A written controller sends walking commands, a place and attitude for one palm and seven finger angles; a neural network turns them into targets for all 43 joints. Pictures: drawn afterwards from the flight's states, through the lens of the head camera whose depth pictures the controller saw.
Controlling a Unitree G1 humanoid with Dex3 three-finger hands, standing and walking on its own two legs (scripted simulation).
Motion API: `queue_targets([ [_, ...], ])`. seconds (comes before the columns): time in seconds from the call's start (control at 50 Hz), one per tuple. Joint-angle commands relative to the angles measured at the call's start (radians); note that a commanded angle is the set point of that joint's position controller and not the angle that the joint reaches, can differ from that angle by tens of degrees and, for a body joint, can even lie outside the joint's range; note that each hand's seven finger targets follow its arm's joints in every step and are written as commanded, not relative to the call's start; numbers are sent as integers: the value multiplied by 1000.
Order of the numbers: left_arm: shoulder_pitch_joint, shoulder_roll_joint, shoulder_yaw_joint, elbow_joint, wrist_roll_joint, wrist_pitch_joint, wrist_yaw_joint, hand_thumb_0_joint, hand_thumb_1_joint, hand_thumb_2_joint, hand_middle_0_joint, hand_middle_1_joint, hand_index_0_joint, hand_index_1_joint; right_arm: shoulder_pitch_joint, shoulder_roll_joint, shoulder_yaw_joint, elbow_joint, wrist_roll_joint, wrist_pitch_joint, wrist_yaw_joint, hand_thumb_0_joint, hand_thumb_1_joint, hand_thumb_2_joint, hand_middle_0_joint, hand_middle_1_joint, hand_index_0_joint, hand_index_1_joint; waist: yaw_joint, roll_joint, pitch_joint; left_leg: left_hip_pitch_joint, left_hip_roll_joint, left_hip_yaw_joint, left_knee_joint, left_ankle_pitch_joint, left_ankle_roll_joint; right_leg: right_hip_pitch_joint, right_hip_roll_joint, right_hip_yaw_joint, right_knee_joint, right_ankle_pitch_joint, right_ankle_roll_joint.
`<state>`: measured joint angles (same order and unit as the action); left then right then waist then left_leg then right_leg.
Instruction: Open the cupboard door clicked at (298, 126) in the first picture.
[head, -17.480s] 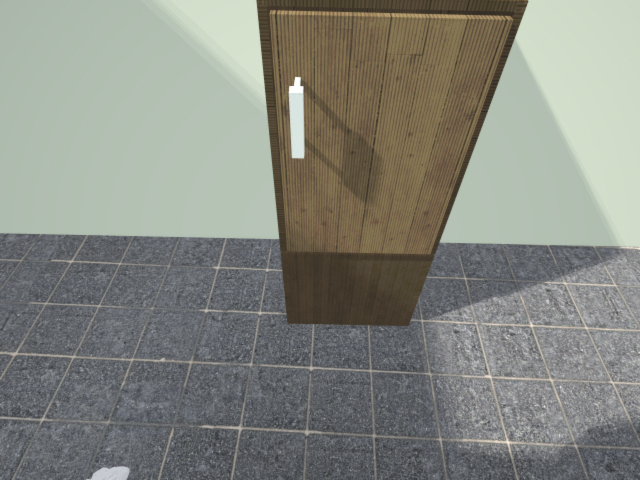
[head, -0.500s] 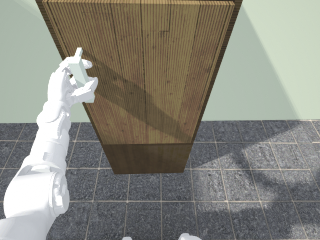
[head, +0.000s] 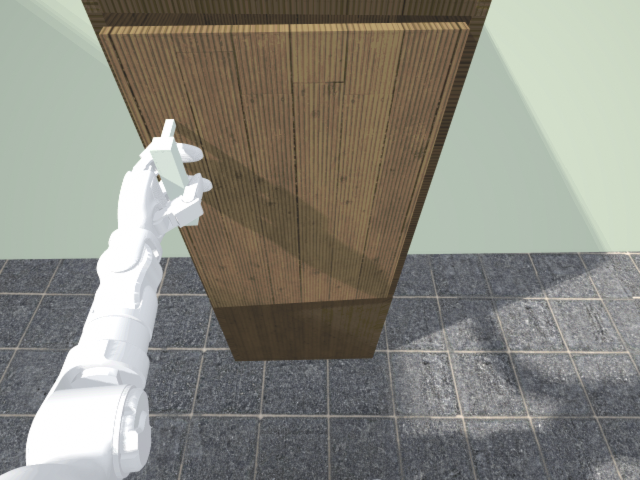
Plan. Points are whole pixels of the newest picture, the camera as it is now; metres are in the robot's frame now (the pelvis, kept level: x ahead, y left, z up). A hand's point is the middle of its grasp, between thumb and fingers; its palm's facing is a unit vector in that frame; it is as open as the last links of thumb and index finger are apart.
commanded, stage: pull the door open along its arc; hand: left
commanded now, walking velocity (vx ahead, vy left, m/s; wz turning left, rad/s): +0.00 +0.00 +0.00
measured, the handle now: (180, 174) +0.48 +0.18 +0.11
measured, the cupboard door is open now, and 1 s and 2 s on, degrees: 3 38 39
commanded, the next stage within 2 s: open thumb and fingers to let go in 0.78 s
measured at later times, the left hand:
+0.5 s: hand (243, 298) +0.29 +0.08 +0.12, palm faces +0.40 -0.92 +0.02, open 5.8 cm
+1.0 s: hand (273, 338) +0.25 +0.05 +0.12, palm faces +0.37 -0.93 -0.01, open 6.1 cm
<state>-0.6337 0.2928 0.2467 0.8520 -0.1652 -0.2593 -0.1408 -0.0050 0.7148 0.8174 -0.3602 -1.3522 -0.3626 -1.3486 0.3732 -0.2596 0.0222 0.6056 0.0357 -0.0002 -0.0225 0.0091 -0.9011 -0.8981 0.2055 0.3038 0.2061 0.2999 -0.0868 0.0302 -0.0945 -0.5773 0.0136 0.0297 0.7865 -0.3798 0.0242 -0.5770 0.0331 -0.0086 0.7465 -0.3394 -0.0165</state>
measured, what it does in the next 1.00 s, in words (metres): stands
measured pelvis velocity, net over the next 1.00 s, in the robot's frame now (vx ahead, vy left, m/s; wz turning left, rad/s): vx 0.01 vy -0.05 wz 0.08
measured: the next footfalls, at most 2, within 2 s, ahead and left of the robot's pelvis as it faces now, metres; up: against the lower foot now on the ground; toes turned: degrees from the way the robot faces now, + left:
none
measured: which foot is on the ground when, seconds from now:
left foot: down 0.00-1.00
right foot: down 0.00-1.00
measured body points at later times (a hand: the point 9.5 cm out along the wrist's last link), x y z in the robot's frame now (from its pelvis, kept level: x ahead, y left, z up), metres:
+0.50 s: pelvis +0.01 -0.01 +0.01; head +0.00 -0.03 +0.46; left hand +0.27 +0.13 +0.12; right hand +0.23 -0.20 -0.06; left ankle +0.00 +0.10 -0.71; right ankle +0.02 -0.11 -0.71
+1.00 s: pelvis +0.01 -0.05 +0.01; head -0.01 -0.08 +0.46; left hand +0.22 +0.09 +0.12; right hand +0.22 -0.25 -0.08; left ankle +0.00 +0.10 -0.71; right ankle +0.02 -0.11 -0.71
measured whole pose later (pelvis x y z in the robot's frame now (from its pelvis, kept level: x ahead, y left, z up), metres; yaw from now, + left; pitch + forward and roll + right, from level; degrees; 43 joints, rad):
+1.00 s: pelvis +0.01 -0.05 +0.01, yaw +5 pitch -1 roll +0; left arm 0.32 -0.03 -0.30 -0.29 0.00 0.09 0.50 0.01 0.62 0.75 -0.37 -1.31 -0.40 -1.34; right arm 0.16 -0.22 0.02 0.57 -0.04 0.07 0.01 0.01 -0.90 -0.90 0.20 0.30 0.20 0.30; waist 0.00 0.08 -0.05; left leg -0.32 0.02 -0.06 0.72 -0.37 -0.02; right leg -0.30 0.04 -0.10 0.70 -0.38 -0.08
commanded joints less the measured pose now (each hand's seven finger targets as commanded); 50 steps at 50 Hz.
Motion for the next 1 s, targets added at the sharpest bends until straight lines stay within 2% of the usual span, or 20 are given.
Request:
queue_targets([
  [0.0,-181,166,23,-418,-29,-80,-15,0,900,900,-400,-1350,-400,-1350,-18,-134,-62,-152,9,-47,0,0,-900,-900,200,300,200,300,72,8,-386,234,-12,-22,-99,387,4,239,8,-17,-69,394,-15],
  [0.06,-7,112,-8,-569,-42,-53,-11,0,900,900,-400,-1350,-400,-1350,-62,-119,-60,-178,13,-55,6,0,-900,-900,200,300,200,300,92,-2,-342,236,-6,-12,-120,402,4,262,4,-19,-78,417,-10],
  [0.14,108,38,-73,-734,-43,-4,16,0,900,900,-400,-1350,-400,-1350,-119,-106,-56,-198,15,-73,3,0,-900,-900,200,300,200,300,82,-29,-268,233,-9,-9,-148,320,7,262,-1,-24,-105,365,-5],
  [0.16,104,-18,38,-814,-107,22,155,0,900,900,-400,-1350,-400,-1350,-177,-66,-48,-203,13,-87,4,0,-900,-900,200,300,200,300,170,-27,-252,193,-16,-12,-159,289,-7,271,0,-40,-118,294,-9],
  [0.18,158,-110,-71,-840,-75,47,223,0,900,900,-400,-1350,-400,-1350,-189,-68,-42,-197,3,-96,10,0,-900,-900,200,300,200,300,133,-20,-215,215,-10,-12,-170,264,-13,251,-1,-45,-122,259,-7],
  [0.2,198,-136,-92,-857,-54,63,284,0,900,900,-400,-1350,-400,-1350,-190,-67,-42,-191,-3,-102,15,0,-900,-900,200,300,200,300,124,-76,-178,205,-7,-26,-171,262,-12,247,-2,-54,-126,241,-6],
  [0.24,281,-188,-148,-972,8,95,390,0,900,900,-400,-1350,-400,-1350,-209,-64,-45,-192,-24,-96,28,0,-900,-900,200,300,200,300,126,-36,-230,241,-6,-20,-162,298,-13,257,-11,-48,-112,265,-6],
  [0.28,319,-257,-243,-1073,87,142,485,0,900,900,-400,-1350,-400,-1350,-224,-53,-42,-194,-39,-79,39,0,-900,-900,200,300,200,300,113,-8,-225,259,-2,-28,-156,319,-18,250,-18,-50,-101,268,-10],
  [0.34,406,-365,-359,-1147,165,231,610,0,900,900,-400,-1350,-400,-1350,-261,-38,-40,-209,-59,-43,40,0,-900,-900,200,300,200,300,99,-58,-202,262,-4,-33,-157,277,-15,263,-27,-51,-126,236,-9],
  [0.4,469,-418,-441,-1186,216,280,680,0,900,900,-400,-1350,-400,-1350,-292,-27,-39,-208,-71,-14,34,0,-900,-900,200,300,200,300,81,-114,-171,278,-5,-44,-151,247,-11,271,-33,-46,-159,211,-10],
  [0.46,538,-463,-522,-1241,259,290,692,0,900,900,-400,-1350,-400,-1350,-324,-9,-35,-218,-73,11,34,0,-900,-900,200,300,200,300,83,-108,-145,295,-10,-43,-147,245,-7,276,-40,-35,-173,214,-16],
  [0.54,682,-531,-619,-1328,237,293,670,0,900,900,-400,-1350,-400,-1350,-361,7,-28,-224,-64,22,52,0,-900,-900,200,300,200,300,90,-52,-124,319,-10,-47,-135,264,-8,293,-42,-34,-179,255,-23],
  [0.6,838,-514,-627,-1402,220,303,647,0,900,900,-400,-1350,-400,-1350,-381,11,-24,-235,-58,30,66,0,-900,-900,200,300,200,300,110,-16,-113,315,-12,-49,-129,274,-10,316,-43,-31,-181,282,-29],
  [0.68,1038,-517,-639,-1516,185,320,621,0,900,900,-400,-1350,-400,-1350,-403,19,-16,-265,-53,33,80,0,-900,-900,200,300,200,300,122,-73,-93,301,-18,-42,-111,263,-6,329,-54,-20,-200,305,-19],
  [0.72,1117,-490,-604,-1530,170,331,612,0,900,900,-400,-1350,-400,-1350,-419,18,-11,-270,-51,44,81,0,-900,-900,200,300,200,300,134,-88,-57,282,-20,-40,-114,239,-8,319,-54,-17,-212,271,-19],
  [0.78,1017,-462,-569,-1507,178,321,635,0,900,900,-400,-1350,-400,-1350,-427,12,-8,-270,-61,35,68,0,-900,-900,200,300,200,300,122,-113,-23,276,-36,-39,-90,181,-4,271,-66,28,-252,183,-5],
  [0.8,977,-443,-555,-1495,184,315,642,0,900,900,-400,-1350,-400,-1350,-432,11,-9,-264,-62,31,62,0,-900,-900,200,300,200,300,120,-92,-6,281,-40,-40,-87,168,-3,256,-67,41,-269,143,-7],
  [0.86,800,-413,-506,-1398,192,288,672,0,900,900,-400,-1350,-400,-1350,-426,10,-6,-240,-71,14,39,0,-900,-900,200,300,200,300,101,-142,4,266,-53,-52,-78,140,2,234,-84,77,-292,102,8],
  [0.92,825,-445,-525,-1364,192,273,673,0,690,810,-385,-1327,-385,-1327,-419,12,-14,-235,-71,3,32,0,-900,-900,200,300,200,300,121,-142,-35,283,-52,-51,-93,147,0,265,-91,76,-295,100,6],
  [0.98,857,-465,-570,-1400,200,246,644,0,480,720,-370,-1305,-370,-1305,-378,9,-22,-244,-68,-12,33,0,-900,-900,200,300,200,300,114,-133,-83,299,-47,-50,-103,200,3,311,-95,74,-265,250,15],
])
